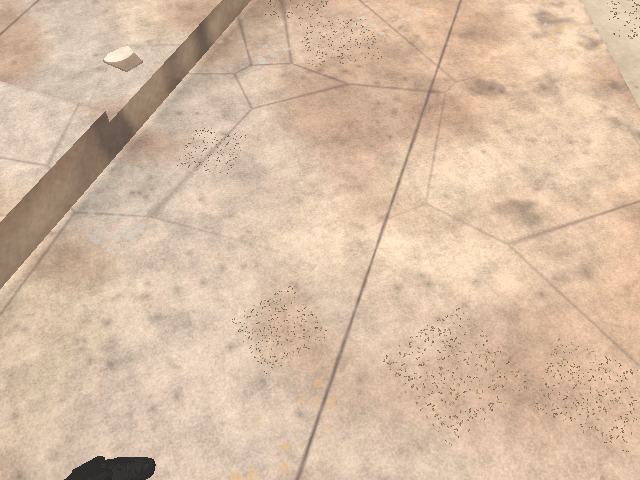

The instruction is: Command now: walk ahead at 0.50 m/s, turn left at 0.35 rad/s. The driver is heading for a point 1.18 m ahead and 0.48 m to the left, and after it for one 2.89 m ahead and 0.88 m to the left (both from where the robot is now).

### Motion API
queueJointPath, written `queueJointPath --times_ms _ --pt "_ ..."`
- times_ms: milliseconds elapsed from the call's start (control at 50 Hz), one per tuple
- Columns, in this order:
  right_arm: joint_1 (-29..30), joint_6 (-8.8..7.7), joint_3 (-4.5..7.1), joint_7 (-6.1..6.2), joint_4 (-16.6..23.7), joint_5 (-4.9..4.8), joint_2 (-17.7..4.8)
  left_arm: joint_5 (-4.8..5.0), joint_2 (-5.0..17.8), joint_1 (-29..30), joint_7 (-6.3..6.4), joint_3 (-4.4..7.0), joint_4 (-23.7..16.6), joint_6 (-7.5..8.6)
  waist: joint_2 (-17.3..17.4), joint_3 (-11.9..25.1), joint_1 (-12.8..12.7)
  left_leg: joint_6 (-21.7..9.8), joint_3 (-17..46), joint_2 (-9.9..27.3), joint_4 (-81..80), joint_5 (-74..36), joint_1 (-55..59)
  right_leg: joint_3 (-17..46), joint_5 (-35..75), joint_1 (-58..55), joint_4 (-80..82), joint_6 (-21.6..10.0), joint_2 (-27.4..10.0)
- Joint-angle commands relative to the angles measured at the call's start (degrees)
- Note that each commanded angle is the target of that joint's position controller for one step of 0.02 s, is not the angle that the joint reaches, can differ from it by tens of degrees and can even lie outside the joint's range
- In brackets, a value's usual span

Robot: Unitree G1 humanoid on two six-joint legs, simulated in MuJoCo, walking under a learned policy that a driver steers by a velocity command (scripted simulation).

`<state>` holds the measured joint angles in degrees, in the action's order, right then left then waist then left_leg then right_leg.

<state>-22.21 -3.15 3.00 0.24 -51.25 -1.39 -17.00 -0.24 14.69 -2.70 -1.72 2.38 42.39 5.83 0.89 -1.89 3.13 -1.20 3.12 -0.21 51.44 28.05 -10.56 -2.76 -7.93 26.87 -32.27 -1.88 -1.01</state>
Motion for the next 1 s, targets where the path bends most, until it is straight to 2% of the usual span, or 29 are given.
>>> queueJointPath --times_ms 20,40,60,100,140,180,260,320,360,400,420,440,460,480,500,520,540,560,580,600,660,760,840,900,920,940,960,980,1000 --pt "4.0 -2.15 1.54 0.00 6.8 -1.39 -7.8 0.30 8.8 -15.8 1.10 2.87 1.4 -0.46 -8.3 10.8 -9.0 -0.7 2.9 4.3 22.3 -2.1 -33.5 27.0 -9.5 -36.5 15.2 -10.1 -19.8" --pt "5.7 -1.78 1.72 0.19 7.1 -0.70 -7.1 0.20 7.0 -12.3 0.98 2.34 1.6 -0.34 -6.4 6.4 -7.2 -0.5 2.4 6.1 19.3 -6.0 -31.7 21.8 -6.7 -28.9 17.7 -9.3 -17.7" --pt "4.8 -0.93 2.09 0.29 6.8 -0.41 -6.4 -0.16 5.6 -9.8 0.89 1.97 1.6 0.10 -7.7 4.1 -5.1 -0.4 2.9 7.7 17.0 -8.9 -28.4 17.0 -4.0 -23.5 20.0 -8.4 -15.8" --pt "2.9 0.71 1.85 0.20 6.5 -0.59 -3.6 -0.44 5.4 -7.4 0.78 2.24 2.2 0.80 -7.7 2.3 -3.0 0.2 2.6 8.7 15.6 -11.4 -24.6 11.1 0.5 -17.8 23.4 -8.6 -14.8" --pt "4.3 1.66 1.87 0.36 7.7 -0.31 -2.8 -0.62 6.7 -7.1 1.01 2.77 3.1 1.32 -6.0 0.6 -2.3 0.9 2.8 9.0 13.2 -15.0 -26.4 6.3 5.2 -16.5 25.1 -9.0 -14.8" --pt "6.6 1.75 1.86 0.16 8.8 0.04 -2.6 -0.75 7.6 -7.8 1.50 3.14 4.0 1.28 -4.9 -0.2 -2.6 1.4 2.9 9.0 8.0 -20.6 -28.6 2.0 8.4 -17.8 25.5 -8.9 -14.3" --pt "14.1 1.02 1.08 -1.54 11.2 0.20 -1.0 -0.34 9.5 -9.4 2.30 3.66 4.8 0.53 -3.4 -1.9 -5.2 0.7 -1.7 7.8 -6.3 -30.4 -26.7 -5.1 10.3 -20.1 25.9 -7.6 -13.1" --pt "19.0 1.09 0.85 -2.60 13.7 0.17 -1.0 0.51 11.0 -12.4 2.49 4.26 5.9 -0.57 -2.7 -3.5 -7.0 -0.5 -3.6 7.2 -11.9 -29.2 -28.3 -6.8 11.6 -26.2 24.6 -7.1 -15.2" --pt "20.4 1.22 1.11 -3.17 15.2 0.18 -1.8 1.21 12.0 -13.1 2.53 4.67 6.4 -1.55 -3.1 -3.8 -6.7 -2.0 -4.9 6.2 -13.9 -25.2 -28.7 -7.8 16.5 -30.6 21.8 -6.1 -16.5" --pt "18.2 1.50 2.04 -3.43 15.8 0.28 -3.6 1.76 13.6 -12.2 2.75 5.17 6.1 -2.43 -4.8 -1.2 -4.4 -4.1 -8.0 2.9 -14.3 -19.3 -23.4 -9.4 33.8 -33.0 14.8 -4.8 -16.6" --pt "13.8 1.68 3.00 -3.36 15.1 0.17 -5.2 2.02 14.2 -11.5 2.86 5.36 5.9 -2.94 -5.5 1.7 -1.6 -5.5 -9.6 0.5 -14.5 -16.8 -17.3 -10.3 42.2 -33.0 7.7 -4.1 -16.0" --pt "5.4 1.77 4.58 -2.96 13.0 -0.06 -7.7 2.30 14.0 -10.4 2.90 5.18 5.6 -3.37 -4.6 6.0 3.3 -7.4 -10.7 -2.5 -17.9 -19.2 -5.7 -11.9 44.4 -29.7 -3.7 -2.5 -14.0" --pt "-4.2 2.29 6.75 -1.84 10.5 -0.23 -12.2 1.19 11.9 -11.3 3.05 4.34 5.0 -3.12 0.0 11.2 7.3 -10.1 -3.5 -0.2 -19.3 -20.4 11.7 -12.1 31.0 -17.3 -20.4 0.3 -11.6" --pt "-2.1 1.95 7.62 -1.31 10.7 -0.72 -19.1 -1.36 2.7 -16.9 2.33 1.53 1.7 -1.70 16.5 14.4 -0.6 -20.4 28.3 14.4 -24.2 -12.9 29.8 -7.9 -22.4 9.4 -41.3 4.1 0.0" --pt "-3.6 0.84 6.16 -1.83 13.2 -0.05 -15.1 0.92 6.4 -12.0 1.53 1.64 0.9 0.76 9.7 23.4 3.0 -24.0 45.7 19.6 -34.4 -2.6 33.9 6.6 -27.4 16.4 -48.4 3.4 2.5" --pt "-1.7 -0.12 5.06 -2.13 12.7 0.54 -11.4 3.29 9.9 -5.7 1.06 2.56 -0.8 2.04 5.6 15.3 4.2 -20.5 38.6 18.5 -36.2 -6.1 29.4 7.6 -21.8 21.5 -47.9 1.8 -0.3" --pt "1.3 -0.65 4.56 -2.09 12.9 0.43 -9.9 2.78 9.0 -4.8 1.29 2.23 -1.0 2.74 2.1 10.4 2.0 -18.4 31.5 16.3 -35.6 -11.3 21.5 7.5 -16.6 20.3 -43.3 0.7 -2.9" --pt "5.6 -0.71 3.89 -1.94 13.6 0.49 -7.8 1.11 9.2 -5.1 1.75 2.47 -0.2 2.79 0.0 7.1 -0.6 -16.7 25.3 13.9 -35.5 -18.0 13.3 7.6 -13.5 16.2 -38.1 0.9 -4.8" --pt "8.2 -0.74 3.31 -1.61 14.7 1.15 -6.4 0.39 9.8 -6.5 1.80 2.92 0.3 2.21 1.0 6.0 -2.8 -16.0 21.5 12.2 -36.4 -23.5 7.6 8.1 -11.3 11.6 -34.9 1.1 -6.1" --pt "9.0 -0.73 3.17 -1.38 15.2 1.40 -6.3 0.18 9.8 -7.1 1.68 3.11 0.3 1.42 1.4 5.5 -3.7 -15.9 20.0 11.3 -37.5 -26.2 4.5 8.0 -10.2 9.2 -32.7 1.7 -6.2" --pt "7.3 -1.01 3.66 -0.32 14.8 0.79 -8.2 -0.70 7.4 -5.2 1.84 2.62 -0.7 -0.08 0.4 3.7 -3.9 -16.0 14.8 9.4 -39.0 -33.0 -0.5 6.3 -5.1 8.5 -24.1 4.4 -5.2" --pt "3.5 -0.29 4.02 0.82 13.6 0.36 -9.2 -0.23 5.0 4.9 1.11 1.43 -3.7 0.19 2.9 1.3 0.0 -11.8 10.9 5.3 -38.2 -26.3 -3.7 5.4 12.5 4.6 -3.3 5.8 -1.0" --pt "0.0 0.02 3.68 0.87 11.5 0.15 -8.0 0.42 6.3 8.1 -0.03 1.55 -5.1 1.07 4.1 0.9 1.7 -10.8 14.1 7.9 -34.6 -23.4 1.6 6.2 14.2 3.6 2.8 4.3 -0.3" --pt "-0.8 0.59 3.60 1.08 10.5 0.53 -7.7 0.33 7.9 6.5 -0.58 2.11 -5.1 1.87 6.2 0.7 0.6 -10.0 17.2 10.4 -30.6 -28.3 7.2 5.5 7.1 2.4 4.7 1.7 0.0" --pt "-0.1 0.81 3.57 1.04 10.6 0.57 -7.8 0.25 8.5 3.6 -0.48 2.52 -4.5 2.12 7.1 1.5 -1.1 -9.3 17.0 10.0 -28.0 -34.0 7.9 4.1 5.4 -1.3 6.1 0.4 0.8" --pt "0.7 0.87 3.12 0.92 10.9 0.67 -6.8 -0.15 10.1 -2.0 -0.21 3.42 -2.9 2.40 6.6 4.9 -3.9 -8.0 15.2 7.3 -21.6 -41.6 7.4 3.5 6.3 -9.5 7.4 -1.5 1.1" --pt "1.6 0.74 2.12 0.76 12.0 1.25 -4.8 -0.98 12.6 -10.8 0.07 4.16 -1.8 2.58 3.6 12.8 -8.1 -5.9 12.3 4.4 -8.3 -37.9 1.0 10.2 7.8 -24.3 4.5 -5.4 -5.8" --pt "-6.3 0.03 1.08 0.74 12.2 0.10 -1.6 -1.37 17.5 -19.1 0.13 5.67 0.2 1.96 -11.6 21.9 -7.1 -0.8 5.8 -4.1 13.3 -17.8 -19.7 33.8 -1.5 -46.5 6.4 -15.3 -17.9" --pt "-6.6 -0.55 0.93 0.77 11.8 -0.29 -3.6 0.58 13.6 -20.9 -0.55 4.80 1.7 1.64 -16.3 21.2 -7.8 -0.1 7.8 -4.9 21.2 4.9 -30.1 48.3 -14.5 -48.7 14.6 -16.7 -21.4"
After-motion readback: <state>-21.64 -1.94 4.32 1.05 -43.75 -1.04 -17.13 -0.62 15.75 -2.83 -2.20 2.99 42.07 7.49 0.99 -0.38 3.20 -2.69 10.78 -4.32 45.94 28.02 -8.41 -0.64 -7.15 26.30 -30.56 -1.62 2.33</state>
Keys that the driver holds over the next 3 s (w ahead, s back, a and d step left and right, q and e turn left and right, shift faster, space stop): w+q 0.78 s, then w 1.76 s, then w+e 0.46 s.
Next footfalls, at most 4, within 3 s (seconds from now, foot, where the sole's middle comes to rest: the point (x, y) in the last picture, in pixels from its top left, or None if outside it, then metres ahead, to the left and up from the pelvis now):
0.46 left None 0.39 0.18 -0.76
0.96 right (275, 353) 0.73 0.11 -0.76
1.42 left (137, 326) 0.83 0.43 -0.76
1.92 right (167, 219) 1.15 0.39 -0.76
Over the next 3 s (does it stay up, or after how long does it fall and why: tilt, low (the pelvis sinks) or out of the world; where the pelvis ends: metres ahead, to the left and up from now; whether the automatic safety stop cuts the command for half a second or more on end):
stays up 1.48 0.77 0.15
